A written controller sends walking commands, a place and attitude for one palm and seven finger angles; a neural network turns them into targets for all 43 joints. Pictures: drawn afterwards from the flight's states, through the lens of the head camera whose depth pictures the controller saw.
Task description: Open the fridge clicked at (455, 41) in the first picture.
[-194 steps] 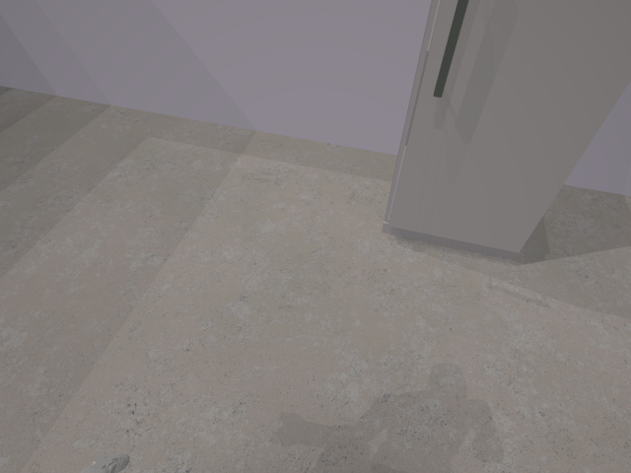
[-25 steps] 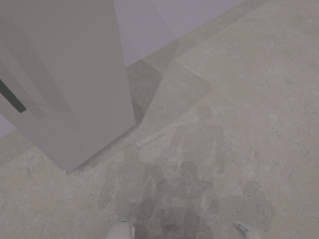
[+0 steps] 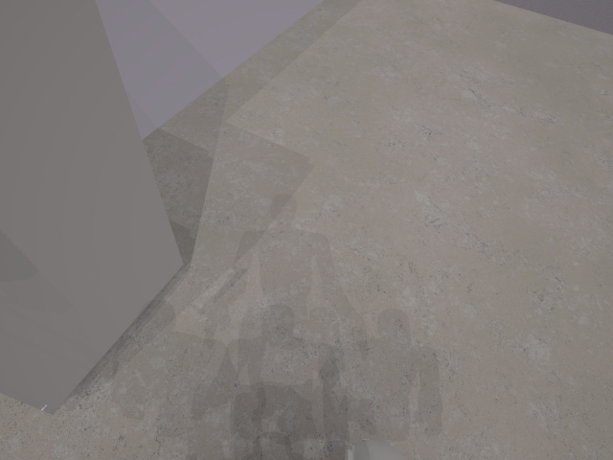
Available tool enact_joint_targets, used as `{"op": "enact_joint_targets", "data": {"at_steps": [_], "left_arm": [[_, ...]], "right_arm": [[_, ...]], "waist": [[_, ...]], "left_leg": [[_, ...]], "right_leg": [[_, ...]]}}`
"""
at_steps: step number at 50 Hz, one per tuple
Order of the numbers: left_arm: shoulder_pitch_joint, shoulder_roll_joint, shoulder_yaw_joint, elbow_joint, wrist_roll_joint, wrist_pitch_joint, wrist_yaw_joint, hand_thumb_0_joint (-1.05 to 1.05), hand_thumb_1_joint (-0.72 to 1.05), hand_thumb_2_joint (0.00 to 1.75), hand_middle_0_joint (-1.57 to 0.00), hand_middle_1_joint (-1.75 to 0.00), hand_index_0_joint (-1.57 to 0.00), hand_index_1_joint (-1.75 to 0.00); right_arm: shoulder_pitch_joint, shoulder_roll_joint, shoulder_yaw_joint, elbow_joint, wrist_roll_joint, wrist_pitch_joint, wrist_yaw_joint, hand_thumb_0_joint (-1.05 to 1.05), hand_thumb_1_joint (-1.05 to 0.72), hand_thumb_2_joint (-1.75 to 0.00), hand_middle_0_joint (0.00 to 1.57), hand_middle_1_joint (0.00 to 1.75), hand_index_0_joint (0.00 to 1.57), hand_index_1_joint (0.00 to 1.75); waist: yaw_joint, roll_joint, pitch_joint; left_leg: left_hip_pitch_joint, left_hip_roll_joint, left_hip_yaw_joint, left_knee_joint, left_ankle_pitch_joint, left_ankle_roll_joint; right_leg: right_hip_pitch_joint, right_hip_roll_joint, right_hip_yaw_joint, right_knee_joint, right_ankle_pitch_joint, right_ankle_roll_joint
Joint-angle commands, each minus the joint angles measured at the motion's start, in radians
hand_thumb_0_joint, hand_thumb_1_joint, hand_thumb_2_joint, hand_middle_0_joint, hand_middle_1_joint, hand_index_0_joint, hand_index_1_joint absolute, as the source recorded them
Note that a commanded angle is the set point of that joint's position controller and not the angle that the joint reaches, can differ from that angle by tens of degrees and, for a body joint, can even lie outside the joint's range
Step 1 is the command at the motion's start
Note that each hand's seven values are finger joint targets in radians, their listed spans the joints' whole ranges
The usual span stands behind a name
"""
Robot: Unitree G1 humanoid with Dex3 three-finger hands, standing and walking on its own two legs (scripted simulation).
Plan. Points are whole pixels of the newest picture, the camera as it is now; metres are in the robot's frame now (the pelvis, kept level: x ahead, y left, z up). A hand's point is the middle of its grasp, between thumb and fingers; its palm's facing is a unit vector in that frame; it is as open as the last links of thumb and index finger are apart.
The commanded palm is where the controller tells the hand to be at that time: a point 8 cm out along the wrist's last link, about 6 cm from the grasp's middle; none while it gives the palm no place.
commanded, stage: walk to a spot facing it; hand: left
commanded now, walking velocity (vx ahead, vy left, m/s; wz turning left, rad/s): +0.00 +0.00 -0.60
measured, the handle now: out of the picture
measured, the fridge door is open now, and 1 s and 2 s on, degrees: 0 0 0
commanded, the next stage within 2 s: none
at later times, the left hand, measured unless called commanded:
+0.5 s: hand (227, 450) +0.15 +0.11 -0.15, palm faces -0.26 -0.93 -0.26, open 7.4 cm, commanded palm none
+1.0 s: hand (210, 394) +0.23 +0.16 -0.18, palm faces -0.48 -0.86 -0.17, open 7.4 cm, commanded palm none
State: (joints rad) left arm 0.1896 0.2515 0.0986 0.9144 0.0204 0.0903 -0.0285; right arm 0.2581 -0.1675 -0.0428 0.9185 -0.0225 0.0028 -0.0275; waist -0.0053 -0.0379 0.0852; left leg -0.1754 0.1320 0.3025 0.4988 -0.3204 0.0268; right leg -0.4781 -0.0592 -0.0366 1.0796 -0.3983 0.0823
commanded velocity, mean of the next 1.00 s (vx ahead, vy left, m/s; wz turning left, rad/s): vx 0.08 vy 0.00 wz -0.60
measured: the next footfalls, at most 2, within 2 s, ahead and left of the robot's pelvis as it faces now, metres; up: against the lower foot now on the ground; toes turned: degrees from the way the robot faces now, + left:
right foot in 0.18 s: +0.03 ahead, -0.14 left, +0.00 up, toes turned -14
left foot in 0.74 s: +0.11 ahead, +0.07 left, +0.00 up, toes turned -22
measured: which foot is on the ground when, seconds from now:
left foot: down 0.00-0.18, up 0.20-0.72, down 0.74-1.00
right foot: up 0.00-0.16, down 0.18-0.74, up 0.76-1.00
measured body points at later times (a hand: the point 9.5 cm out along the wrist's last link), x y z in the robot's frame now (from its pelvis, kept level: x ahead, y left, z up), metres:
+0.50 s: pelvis +0.00 -0.05 +0.00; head +0.03 -0.09 +0.45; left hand +0.16 +0.16 -0.13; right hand +0.02 -0.32 -0.15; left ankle +0.05 +0.12 -0.67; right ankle -0.01 -0.13 -0.74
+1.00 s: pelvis +0.09 -0.01 +0.00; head +0.14 +0.02 +0.45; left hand +0.26 +0.20 -0.17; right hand -0.02 -0.23 -0.12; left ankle +0.07 +0.08 -0.74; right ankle +0.01 -0.16 -0.64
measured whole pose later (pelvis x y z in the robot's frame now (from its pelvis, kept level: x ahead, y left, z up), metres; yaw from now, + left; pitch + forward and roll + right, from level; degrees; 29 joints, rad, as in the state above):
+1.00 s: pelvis +0.09 -0.01 +0.00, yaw -34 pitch +0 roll -4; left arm 0.27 0.27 0.11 0.97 0.03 0.06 -0.03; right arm 0.30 -0.16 -0.02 0.94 -0.02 -0.02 -0.04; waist 0.03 -0.04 0.06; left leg -0.07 0.08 0.20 0.42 -0.34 0.04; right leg -0.59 -0.02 0.00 1.17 -0.28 0.06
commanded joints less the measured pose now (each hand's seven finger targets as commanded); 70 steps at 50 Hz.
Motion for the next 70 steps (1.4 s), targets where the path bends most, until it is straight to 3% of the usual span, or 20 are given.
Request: {"op": "enact_joint_targets", "data": {"at_steps": [1,7,8,9,10,17,30,35,36,37,38,41,45,56,60,62,63,64,65,70], "left_arm": [[-0.1,0.025,-0.004,-0.105,0.001,-0.031,0.001,0.0,0.9,0.9,-0.2,-0.3,-0.2,-0.3],[-0.009,0.048,0.003,-0.092,0.002,-0.062,0.012,0.0,0.9,0.9,-0.2,-0.3,-0.2,-0.3],[0.081,0.118,0.015,-0.068,0.009,-0.078,0.021,0.0,0.9,0.9,-0.2,-0.3,-0.2,-0.3],[0.147,0.241,0.037,-0.054,0.01,-0.09,0.037,0.0,0.9,0.9,-0.2,-0.3,-0.2,-0.3],[0.169,0.263,0.042,-0.043,-0.011,-0.081,0.049,0.0,0.9,0.9,-0.2,-0.3,-0.2,-0.3],[-0.027,0.138,0.006,-0.093,-0.013,-0.089,0.051,0.0,0.9,0.9,-0.2,-0.3,-0.2,-0.3],[0.098,0.162,0.019,-0.052,-0.001,-0.095,0.029,0.0,0.9,0.9,-0.2,-0.3,-0.2,-0.3],[0.022,0.161,0.019,-0.065,-0.005,-0.089,0.024,0.0,0.9,0.9,-0.2,-0.3,-0.2,-0.3],[0.005,0.11,0.007,-0.076,-0.009,-0.092,0.021,0.0,0.9,0.9,-0.2,-0.3,-0.2,-0.3],[0.015,0.04,-0.006,-0.094,-0.02,-0.09,0.009,0.0,0.9,0.9,-0.2,-0.3,-0.2,-0.3],[-0.02,0.075,0.004,-0.113,-0.005,-0.091,0.005,0.0,0.9,0.9,-0.2,-0.3,-0.2,-0.3],[0.05,0.1,0.026,-0.037,0.014,-0.07,-0.018,0.0,0.9,0.9,-0.2,-0.3,-0.2,-0.3],[0.098,0.031,0.01,-0.006,0.01,-0.054,-0.011,0.0,0.9,0.9,-0.2,-0.3,-0.2,-0.3],[-0.15,-0.006,-0.017,-0.069,0.006,-0.046,-0.006,0.0,0.9,0.9,-0.2,-0.3,-0.2,-0.3],[-0.098,0.011,-0.016,-0.07,0.008,-0.068,0.004,0.0,0.9,0.9,-0.2,-0.3,-0.2,-0.3],[0.066,0.071,0.002,-0.031,0.013,-0.096,0.012,0.0,0.9,0.9,-0.2,-0.3,-0.2,-0.3],[0.204,0.172,0.021,0.005,0.015,-0.109,0.025,0.0,0.9,0.9,-0.2,-0.3,-0.2,-0.3],[0.25,0.248,0.035,0.027,-0.012,-0.11,0.04,0.0,0.9,0.9,-0.2,-0.3,-0.2,-0.3],[0.217,0.229,0.032,0.017,-0.024,-0.098,0.053,0.0,0.9,0.9,-0.2,-0.3,-0.2,-0.3],[-0.046,0.134,-0.002,-0.059,-0.01,-0.094,0.059,0.0,0.9,0.9,-0.2,-0.3,-0.2,-0.3]], "right_arm": [[0.071,-0.201,-0.059,-0.027,-0.005,-0.012,0.0,0.0,-0.9,-0.9,0.2,0.3,0.2,0.3],[0.047,-0.221,-0.067,-0.021,-0.003,-0.007,0.014,0.0,-0.9,-0.9,0.2,0.3,0.2,0.3],[0.056,-0.202,-0.061,-0.034,0.007,-0.004,0.022,0.0,-0.9,-0.9,0.2,0.3,0.2,0.3],[0.031,-0.117,-0.035,-0.088,0.008,0.002,0.027,0.0,-0.9,-0.9,0.2,0.3,0.2,0.3],[-0.016,-0.136,-0.034,-0.106,0.01,0.017,0.012,0.0,-0.9,-0.9,0.2,0.3,0.2,0.3],[0.002,-0.139,-0.041,-0.04,0.0,0.041,0.009,0.0,-0.9,-0.9,0.2,0.3,0.2,0.3],[-0.202,-0.153,-0.036,-0.129,-0.001,0.008,0.023,0.0,-0.9,-0.9,0.2,0.3,0.2,0.3],[-0.046,-0.144,-0.036,-0.091,0.01,-0.02,0.013,0.0,-0.9,-0.9,0.2,0.3,0.2,0.3],[0.051,-0.188,-0.042,-0.062,0.011,-0.031,0.002,0.0,-0.9,-0.9,0.2,0.3,0.2,0.3],[0.11,-0.298,-0.064,-0.054,-0.004,-0.033,-0.003,0.0,-0.9,-0.9,0.2,0.3,0.2,0.3],[0.103,-0.33,-0.065,-0.062,-0.001,-0.029,-0.003,0.0,-0.9,-0.9,0.2,0.3,0.2,0.3],[-0.073,-0.195,-0.021,-0.097,0.0,-0.033,-0.004,0.0,-0.9,-0.9,0.2,0.3,0.2,0.3],[0.044,-0.158,-0.007,-0.048,0.006,-0.047,-0.017,0.0,-0.9,-0.9,0.2,0.3,0.2,0.3],[0.209,-0.148,-0.028,0.048,-0.006,-0.03,-0.02,0.0,-0.9,-0.9,0.2,0.3,0.2,0.3],[0.201,-0.184,-0.048,0.052,0.001,-0.024,-0.011,0.0,-0.9,-0.9,0.2,0.3,0.2,0.3],[0.171,-0.195,-0.05,0.028,0.014,-0.025,0.0,0.0,-0.9,-0.9,0.2,0.3,0.2,0.3],[0.141,-0.158,-0.039,-0.013,0.033,-0.021,0.009,0.0,-0.9,-0.9,0.2,0.3,0.2,0.3],[0.103,-0.113,-0.032,-0.051,0.033,-0.021,0.002,0.0,-0.9,-0.9,0.2,0.3,0.2,0.3],[0.047,-0.126,-0.031,-0.071,0.03,-0.017,-0.013,0.0,-0.9,-0.9,0.2,0.3,0.2,0.3],[0.05,-0.099,-0.029,-0.026,0.001,0.035,0.0,0.0,-0.9,-0.9,0.2,0.3,0.2,0.3]], "waist": [[-0.05,0.246,-0.086],[0.014,0.171,-0.144],[0.061,0.012,-0.213],[0.085,-0.293,-0.235],[0.094,-0.25,-0.255],[-0.01,-0.072,-0.123],[0.068,-0.111,-0.097],[-0.014,-0.087,-0.101],[-0.058,0.037,-0.147],[-0.085,0.363,-0.155],[-0.084,0.344,-0.071],[0.02,0.192,0.045],[0.022,0.205,-0.014],[-0.054,0.216,0.003],[-0.01,0.234,-0.082],[0.084,0.173,-0.173],[0.142,-0.05,-0.286],[0.131,-0.173,-0.381],[0.125,-0.083,-0.345],[-0.019,-0.007,-0.067]], "left_leg": [[0.167,0.266,-0.143,-0.121,0.579,0.095],[0.059,0.267,-0.04,0.099,0.536,0.004],[-0.082,0.222,-0.002,0.311,0.403,-0.055],[-0.392,0.048,-0.027,0.567,-0.264,-0.116],[-0.429,0.012,-0.19,0.692,-0.369,-0.112],[-0.371,0.01,-0.275,0.658,-0.042,-0.137],[-0.327,-0.068,-0.29,0.341,-0.113,-0.115],[0.075,-0.126,-0.264,-0.038,-0.013,-0.073],[0.282,-0.03,-0.323,-0.154,-0.024,-0.06],[0.382,0.252,-0.659,-0.296,-0.297,0.0],[0.232,0.4,-0.779,-0.36,-0.368,0.075],[-0.017,0.237,-0.496,-0.358,-0.178,0.014],[0.107,0.142,-0.237,-0.206,0.573,-0.046],[0.272,0.202,-0.13,-0.097,0.876,0.058],[0.304,0.218,-0.067,0.065,1.135,0.049],[0.104,0.213,-0.055,0.353,1.027,-0.015],[-0.216,0.095,-0.022,0.662,0.387,-0.075],[-0.43,-0.057,-0.127,0.97,-0.352,-0.124],[-0.432,-0.012,-0.292,0.951,-0.312,-0.096],[-0.314,0.025,-0.284,0.723,-0.102,-0.121]], "right_leg": [[-0.052,-0.013,-0.049,-0.156,-0.028,-0.014],[0.241,0.022,-0.078,-0.528,0.147,-0.078],[0.446,-0.065,0.042,-0.646,0.335,-0.123],[0.584,-0.327,0.438,-0.686,0.765,-0.231],[0.548,-0.372,0.436,-0.667,0.947,-0.311],[0.33,-0.151,0.213,-0.702,0.712,-0.228],[0.322,-0.14,0.493,-0.811,0.072,-0.279],[0.077,-0.049,0.473,-0.713,-0.011,-0.211],[-0.058,0.032,0.387,-0.58,-0.046,-0.161],[-0.265,0.168,0.199,-0.294,-0.189,-0.1],[-0.303,0.094,0.113,-0.118,-0.174,-0.074],[-0.193,0.03,0.079,0.056,0.029,-0.051],[-0.182,0.043,0.036,0.147,0.118,-0.024],[-0.186,0.021,-0.082,-0.171,0.08,-0.036],[-0.009,0.08,-0.131,-0.372,0.045,-0.086],[0.348,0.063,-0.089,-0.588,0.232,-0.125],[0.691,-0.168,0.207,-0.583,0.73,-0.232],[0.797,-0.406,0.5,-0.548,1.291,-0.378],[0.726,-0.382,0.393,-0.569,1.196,-0.405],[0.206,-0.185,0.222,-0.711,0.752,-0.265]]}}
